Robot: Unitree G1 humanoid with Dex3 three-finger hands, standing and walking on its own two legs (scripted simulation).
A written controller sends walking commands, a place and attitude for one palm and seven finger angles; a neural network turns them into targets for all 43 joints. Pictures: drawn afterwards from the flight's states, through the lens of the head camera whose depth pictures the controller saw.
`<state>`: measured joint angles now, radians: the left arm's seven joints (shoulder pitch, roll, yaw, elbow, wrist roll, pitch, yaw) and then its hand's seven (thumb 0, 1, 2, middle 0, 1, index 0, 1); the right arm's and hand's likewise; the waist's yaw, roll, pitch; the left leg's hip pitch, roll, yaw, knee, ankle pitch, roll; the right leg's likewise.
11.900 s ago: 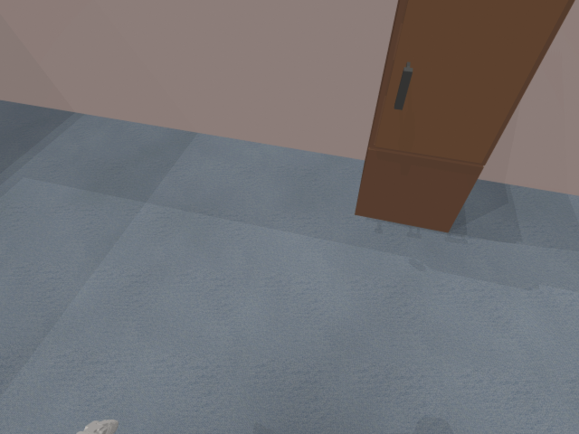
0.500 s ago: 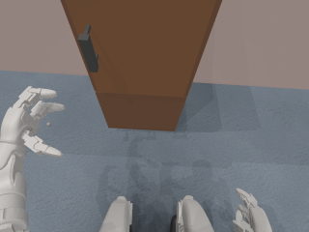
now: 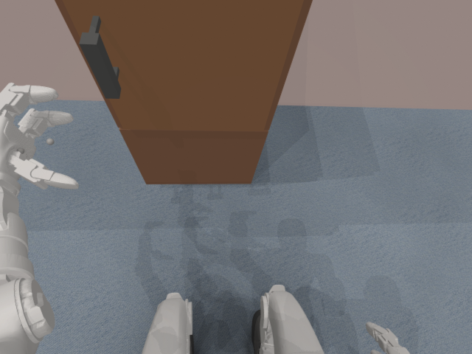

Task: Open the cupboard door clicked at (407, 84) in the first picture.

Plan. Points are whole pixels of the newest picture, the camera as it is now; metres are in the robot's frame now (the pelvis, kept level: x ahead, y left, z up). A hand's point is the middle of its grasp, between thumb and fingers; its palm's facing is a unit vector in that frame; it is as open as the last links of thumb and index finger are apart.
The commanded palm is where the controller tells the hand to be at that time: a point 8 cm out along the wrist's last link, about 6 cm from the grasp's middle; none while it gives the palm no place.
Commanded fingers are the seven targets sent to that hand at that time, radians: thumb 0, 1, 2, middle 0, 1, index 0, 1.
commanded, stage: move the hooked fingers beside the handle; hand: left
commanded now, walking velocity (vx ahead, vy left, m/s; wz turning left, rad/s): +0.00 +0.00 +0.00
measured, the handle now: (104, 59) +0.61 +0.24 +0.04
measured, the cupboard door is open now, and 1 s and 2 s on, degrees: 0 0 0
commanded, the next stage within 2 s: slide the fingers in behind the handle in 1.54 s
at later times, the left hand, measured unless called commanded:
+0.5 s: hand (60, 97) +0.51 +0.29 +0.05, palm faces +0.02 -1.00 -0.03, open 14.0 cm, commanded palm +0.51 +0.32 +0.04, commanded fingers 0.00 -0.50 0.30 -0.30 -1.20 -0.30 -1.20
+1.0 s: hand (63, 78) +0.57 +0.30 +0.03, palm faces +0.02 -1.00 -0.03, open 14.0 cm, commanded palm +0.56 +0.31 +0.04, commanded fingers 0.00 -0.50 0.30 -0.30 -1.20 -0.30 -1.20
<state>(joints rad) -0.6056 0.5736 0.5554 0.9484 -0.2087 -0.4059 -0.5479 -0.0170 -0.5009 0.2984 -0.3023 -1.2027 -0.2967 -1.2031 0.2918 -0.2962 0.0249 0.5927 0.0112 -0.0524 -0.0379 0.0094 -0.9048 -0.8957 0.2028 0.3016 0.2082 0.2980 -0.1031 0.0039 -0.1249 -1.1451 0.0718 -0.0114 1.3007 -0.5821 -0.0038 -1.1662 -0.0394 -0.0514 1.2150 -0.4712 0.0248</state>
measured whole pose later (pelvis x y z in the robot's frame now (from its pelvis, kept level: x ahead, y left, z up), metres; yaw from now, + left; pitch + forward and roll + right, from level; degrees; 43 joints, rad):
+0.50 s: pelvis -0.01 +0.00 -0.02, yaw -1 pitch +29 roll -5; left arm -0.97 0.80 0.59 1.22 -0.08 -0.36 -0.51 -0.02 -0.50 0.30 -0.30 -1.20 -0.30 -1.20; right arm 0.31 -0.31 0.08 0.58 -0.01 0.03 -0.03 0.01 -0.90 -0.90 0.20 0.30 0.21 0.30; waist -0.20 0.02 -0.10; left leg -1.31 0.08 -0.04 1.39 -0.59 0.00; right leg -1.31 -0.03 -0.07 1.26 -0.46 0.03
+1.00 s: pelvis -0.01 +0.02 -0.03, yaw -4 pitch +34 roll -8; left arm -1.12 0.96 0.64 1.22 0.01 -0.25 -0.51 -0.02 -0.50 0.30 -0.30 -1.20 -0.30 -1.20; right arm 0.37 -0.28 0.13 0.55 -0.03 0.10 -0.01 0.00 -0.90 -0.90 0.20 0.30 0.21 0.30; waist -0.27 0.03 -0.07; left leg -1.43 0.10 -0.05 1.43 -0.61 0.02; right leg -1.41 -0.01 -0.08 1.27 -0.45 0.05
